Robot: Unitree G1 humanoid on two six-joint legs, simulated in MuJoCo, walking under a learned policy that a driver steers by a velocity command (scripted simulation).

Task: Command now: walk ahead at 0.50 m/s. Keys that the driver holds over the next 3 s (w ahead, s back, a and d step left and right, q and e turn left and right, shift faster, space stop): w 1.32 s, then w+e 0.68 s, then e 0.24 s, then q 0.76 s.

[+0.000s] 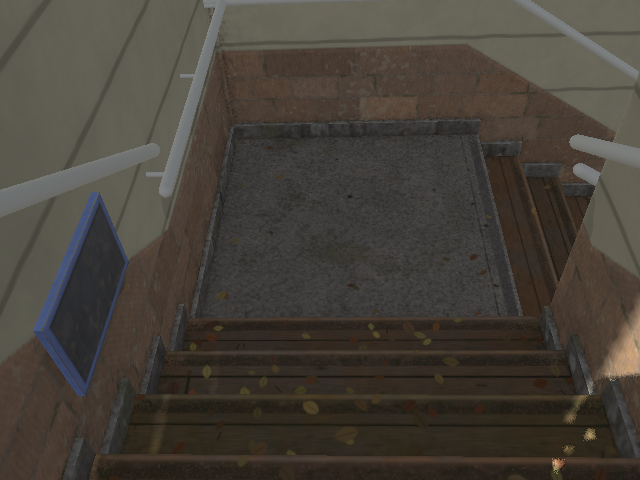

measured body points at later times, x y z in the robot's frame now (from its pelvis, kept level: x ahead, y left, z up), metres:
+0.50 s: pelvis +0.27 +0.03 -0.16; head +0.27 +0.06 +0.29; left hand +0.17 +0.27 -0.32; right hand +0.41 -0.20 -0.28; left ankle +0.33 +0.11 -0.91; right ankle +0.09 -0.08 -0.65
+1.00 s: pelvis +0.53 +0.02 -0.32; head +0.53 +0.01 +0.13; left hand +0.68 +0.25 -0.44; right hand +0.45 -0.21 -0.47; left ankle +0.35 +0.11 -0.87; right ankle +0.60 -0.05 -1.07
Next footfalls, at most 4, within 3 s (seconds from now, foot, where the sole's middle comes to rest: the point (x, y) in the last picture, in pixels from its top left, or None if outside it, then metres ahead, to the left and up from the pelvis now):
0.44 left None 0.38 0.11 -0.94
0.98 right None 0.63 -0.06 -1.12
1.50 left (282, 426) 0.93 0.15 -1.30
2.06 right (349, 377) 1.18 -0.09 -1.47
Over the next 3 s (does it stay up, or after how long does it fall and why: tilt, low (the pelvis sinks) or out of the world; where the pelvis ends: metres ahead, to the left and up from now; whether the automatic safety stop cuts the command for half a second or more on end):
stays up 1.32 0.08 -0.84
